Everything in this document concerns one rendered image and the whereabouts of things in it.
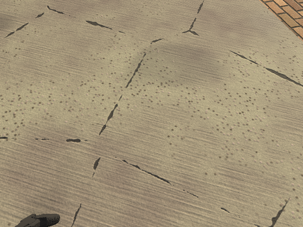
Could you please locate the robot left hand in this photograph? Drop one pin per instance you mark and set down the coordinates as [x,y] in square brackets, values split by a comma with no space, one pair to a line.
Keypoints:
[43,220]

